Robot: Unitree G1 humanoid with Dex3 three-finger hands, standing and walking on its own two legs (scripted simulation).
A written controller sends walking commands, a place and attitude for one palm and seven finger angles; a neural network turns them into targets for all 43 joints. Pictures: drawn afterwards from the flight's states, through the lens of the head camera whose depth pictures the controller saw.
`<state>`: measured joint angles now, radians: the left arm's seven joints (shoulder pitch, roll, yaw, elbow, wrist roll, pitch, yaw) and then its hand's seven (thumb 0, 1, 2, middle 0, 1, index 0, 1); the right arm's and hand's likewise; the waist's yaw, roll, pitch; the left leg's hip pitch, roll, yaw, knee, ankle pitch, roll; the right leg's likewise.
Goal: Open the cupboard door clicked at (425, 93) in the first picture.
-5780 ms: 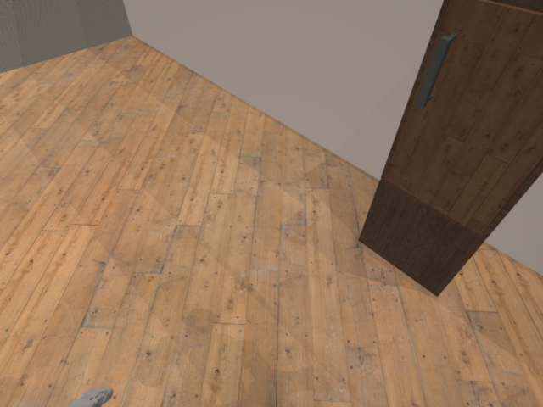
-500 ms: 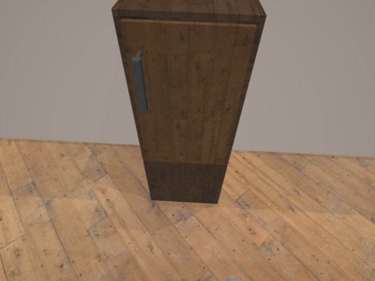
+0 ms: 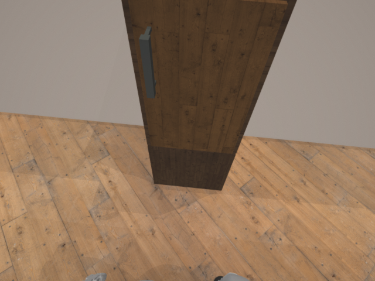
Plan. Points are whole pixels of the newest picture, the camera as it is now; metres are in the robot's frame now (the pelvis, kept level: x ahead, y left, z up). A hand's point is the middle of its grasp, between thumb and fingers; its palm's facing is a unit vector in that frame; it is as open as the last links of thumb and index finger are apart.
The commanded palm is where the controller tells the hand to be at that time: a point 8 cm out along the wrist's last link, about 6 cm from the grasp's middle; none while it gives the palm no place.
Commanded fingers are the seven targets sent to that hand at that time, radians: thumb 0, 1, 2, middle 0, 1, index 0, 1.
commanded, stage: come to a stop and stand still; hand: left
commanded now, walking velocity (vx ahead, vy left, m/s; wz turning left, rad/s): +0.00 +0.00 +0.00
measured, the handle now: (150, 64) +0.61 +0.14 +0.10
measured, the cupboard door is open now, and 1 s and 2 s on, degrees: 0 0 0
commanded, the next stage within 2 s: look again from close up in 0.90 s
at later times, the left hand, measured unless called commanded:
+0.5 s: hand out of the picture -0.03 +0.19 -0.15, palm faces -0.02 -0.98 -0.21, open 7.3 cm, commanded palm none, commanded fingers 0.00 0.90 0.90 -0.20 -0.30 -0.20 -0.30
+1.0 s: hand out of the picture -0.08 +0.15 -0.16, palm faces +0.00 -0.99 -0.15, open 7.3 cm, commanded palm none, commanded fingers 0.00 0.90 0.90 -0.20 -0.30 -0.20 -0.30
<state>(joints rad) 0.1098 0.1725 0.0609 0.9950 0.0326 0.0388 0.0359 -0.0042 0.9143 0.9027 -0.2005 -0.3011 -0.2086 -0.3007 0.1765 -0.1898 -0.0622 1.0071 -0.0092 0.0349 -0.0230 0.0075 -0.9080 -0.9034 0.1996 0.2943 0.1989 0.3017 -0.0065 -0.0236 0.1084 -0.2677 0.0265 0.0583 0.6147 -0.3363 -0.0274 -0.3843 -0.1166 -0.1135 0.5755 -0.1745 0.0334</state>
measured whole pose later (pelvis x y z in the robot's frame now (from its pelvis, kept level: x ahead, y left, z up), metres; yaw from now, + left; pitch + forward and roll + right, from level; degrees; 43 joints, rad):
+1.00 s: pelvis -0.05 +0.00 +0.02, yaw -2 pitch -1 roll +0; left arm 0.33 0.09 0.00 1.16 0.01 0.00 0.04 0.00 0.91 0.90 -0.20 -0.30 -0.20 -0.30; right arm 0.34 -0.11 0.00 1.19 -0.01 0.01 -0.04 0.01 -0.91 -0.90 0.20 0.29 0.20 0.30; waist -0.02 0.00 0.04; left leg -0.22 0.02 0.10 0.40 -0.16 0.01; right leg -0.12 0.02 -0.05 0.42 -0.28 -0.04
